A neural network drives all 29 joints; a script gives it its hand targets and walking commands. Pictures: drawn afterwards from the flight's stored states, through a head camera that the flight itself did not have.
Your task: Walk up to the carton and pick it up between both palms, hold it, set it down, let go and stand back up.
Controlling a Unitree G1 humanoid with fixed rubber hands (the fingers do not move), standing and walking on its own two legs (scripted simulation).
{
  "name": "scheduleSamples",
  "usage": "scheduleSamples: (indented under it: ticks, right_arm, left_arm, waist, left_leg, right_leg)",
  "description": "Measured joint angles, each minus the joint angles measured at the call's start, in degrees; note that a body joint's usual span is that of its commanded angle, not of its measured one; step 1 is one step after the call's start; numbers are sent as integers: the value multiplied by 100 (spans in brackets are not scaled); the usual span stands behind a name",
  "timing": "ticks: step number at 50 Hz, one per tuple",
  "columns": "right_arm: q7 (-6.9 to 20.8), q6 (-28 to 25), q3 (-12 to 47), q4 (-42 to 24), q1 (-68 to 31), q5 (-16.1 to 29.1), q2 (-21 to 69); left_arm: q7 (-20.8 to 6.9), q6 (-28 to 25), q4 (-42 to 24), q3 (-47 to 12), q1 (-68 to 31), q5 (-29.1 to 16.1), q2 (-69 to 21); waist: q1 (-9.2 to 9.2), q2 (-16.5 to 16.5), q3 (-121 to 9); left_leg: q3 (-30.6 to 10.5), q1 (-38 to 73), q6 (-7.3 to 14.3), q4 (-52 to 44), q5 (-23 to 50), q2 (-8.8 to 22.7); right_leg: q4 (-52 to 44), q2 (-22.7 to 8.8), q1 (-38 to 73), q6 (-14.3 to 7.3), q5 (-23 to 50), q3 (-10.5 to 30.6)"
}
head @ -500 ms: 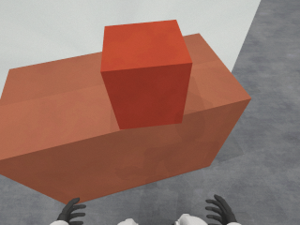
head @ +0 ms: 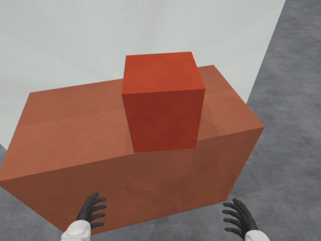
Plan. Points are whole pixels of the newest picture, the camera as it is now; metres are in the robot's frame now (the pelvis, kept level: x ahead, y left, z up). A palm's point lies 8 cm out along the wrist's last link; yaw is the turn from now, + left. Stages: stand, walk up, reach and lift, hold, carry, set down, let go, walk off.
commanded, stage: reach and lift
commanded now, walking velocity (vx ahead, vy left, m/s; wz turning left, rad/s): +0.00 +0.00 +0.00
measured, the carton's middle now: (161, 103) +0.54 +0.01 +0.05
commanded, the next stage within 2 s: none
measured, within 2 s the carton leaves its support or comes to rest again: neither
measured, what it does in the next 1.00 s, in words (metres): shifts its weight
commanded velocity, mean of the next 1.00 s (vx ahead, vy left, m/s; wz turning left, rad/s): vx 0.00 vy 0.00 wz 0.00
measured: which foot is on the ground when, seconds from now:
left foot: down 0.00-1.00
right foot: down 0.00-1.00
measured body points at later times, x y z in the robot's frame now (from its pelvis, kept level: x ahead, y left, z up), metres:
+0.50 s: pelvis +0.07 +0.00 +0.01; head +0.09 +0.01 +0.46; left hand +0.26 +0.24 -0.04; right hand +0.27 -0.17 -0.04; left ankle +0.05 +0.13 -0.73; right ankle +0.07 -0.07 -0.73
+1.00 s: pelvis +0.08 +0.02 +0.02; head +0.09 +0.02 +0.47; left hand +0.32 +0.23 +0.01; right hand +0.33 -0.18 +0.01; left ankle +0.05 +0.13 -0.73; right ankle +0.07 -0.08 -0.73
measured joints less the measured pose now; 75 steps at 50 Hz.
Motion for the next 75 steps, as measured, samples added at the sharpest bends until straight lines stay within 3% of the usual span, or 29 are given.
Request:
scheduleSamples:
  ticks: [7, 18, 34, 44, 53, 59, 64, 75]
  right_arm:
    - [-70, -345, 64, -48, -29, 29, -21]
    - [-70, -1010, 108, -176, 263, 181, 166]
    - [53, -2418, 408, -246, 525, 876, -377]
    - [105, -2670, 371, -277, 204, 982, -540]
    - [129, -2708, 308, 127, -424, 955, -614]
    - [120, -2441, 330, 508, -928, 1034, -647]
    - [76, -2090, 346, 475, -1311, 1170, -695]
    - [-152, -1109, 297, 192, -2408, 1461, -862]
  left_arm:
    - [-5, -531, 290, -64, 76, -269, 32]
    - [171, -1328, -191, -196, 511, -554, 261]
    - [175, -2212, -1087, -306, 1235, -448, 59]
    - [221, -2448, -1097, -225, 948, -371, -175]
    - [364, -2850, -517, -203, 335, -400, -306]
    - [489, -2749, -70, -250, -149, -542, -282]
    - [591, -2407, -61, -262, -527, -673, -209]
    - [535, -913, -661, 177, -1538, -587, -140]
  waist:
    - [92, 80, -83]
    - [211, -112, -127]
    - [95, -31, -282]
    - [115, 72, -258]
    - [150, 105, -312]
    - [166, 50, -410]
    - [166, -8, -507]
    - [164, -67, -549]
  left_leg:
    - [57, 189, 20, -298, 4, -57]
    - [1, 296, -29, -718, 6, -86]
    - [-69, 758, 1, -1136, -162, -99]
    - [-51, 962, 28, -1262, -132, -109]
    - [-42, 917, 40, -1215, -84, -121]
    - [-45, 759, 34, -1148, -50, -125]
    - [-52, 561, 26, -1108, -8, -123]
    - [-36, 361, 10, -1222, 157, -104]
  right_leg:
    - [-157, -28, 117, 18, -33, 72]
    - [-525, -9, 228, 14, -85, 57]
    - [-1168, 52, 801, 116, -126, 110]
    - [-1339, 75, 1001, 142, -39, 211]
    - [-1244, 71, 923, 139, -4, 258]
    - [-1123, 70, 737, 123, 2, 276]
    - [-1061, 75, 528, 110, 33, 287]
    - [-1194, 113, 322, 89, 224, 343]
